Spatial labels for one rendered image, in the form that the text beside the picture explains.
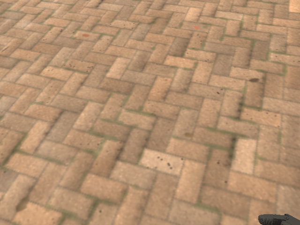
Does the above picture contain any right robot hand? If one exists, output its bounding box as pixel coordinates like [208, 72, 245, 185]
[258, 214, 300, 225]

